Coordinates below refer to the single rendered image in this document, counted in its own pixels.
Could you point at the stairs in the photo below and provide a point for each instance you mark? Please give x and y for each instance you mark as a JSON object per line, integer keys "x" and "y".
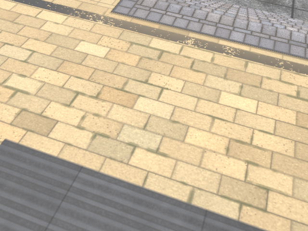
{"x": 246, "y": 13}

